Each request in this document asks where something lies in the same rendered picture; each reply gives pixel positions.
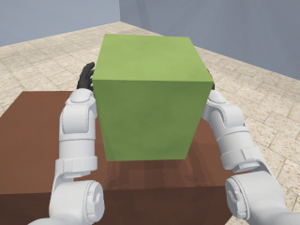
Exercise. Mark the robot left hand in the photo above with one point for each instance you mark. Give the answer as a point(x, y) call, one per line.
point(85, 80)

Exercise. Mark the robot left forearm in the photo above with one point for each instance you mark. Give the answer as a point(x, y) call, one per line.
point(77, 134)

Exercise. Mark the robot right hand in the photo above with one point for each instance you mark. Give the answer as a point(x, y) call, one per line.
point(213, 87)

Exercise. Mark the right robot upper arm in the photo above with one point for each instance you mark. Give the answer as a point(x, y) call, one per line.
point(256, 198)

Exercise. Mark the robot right forearm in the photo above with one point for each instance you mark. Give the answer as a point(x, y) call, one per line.
point(238, 151)

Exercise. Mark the left robot upper arm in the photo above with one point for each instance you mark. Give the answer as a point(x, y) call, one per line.
point(75, 203)

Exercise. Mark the pedestal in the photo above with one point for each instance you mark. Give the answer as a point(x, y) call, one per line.
point(187, 191)

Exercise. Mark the carton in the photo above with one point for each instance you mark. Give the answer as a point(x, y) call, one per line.
point(150, 93)

